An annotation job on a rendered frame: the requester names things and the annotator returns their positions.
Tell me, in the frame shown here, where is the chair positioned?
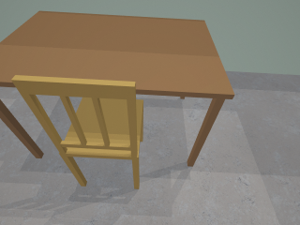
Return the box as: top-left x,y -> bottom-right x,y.
11,75 -> 143,189

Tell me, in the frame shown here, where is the table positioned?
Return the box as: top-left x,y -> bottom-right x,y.
0,10 -> 235,167

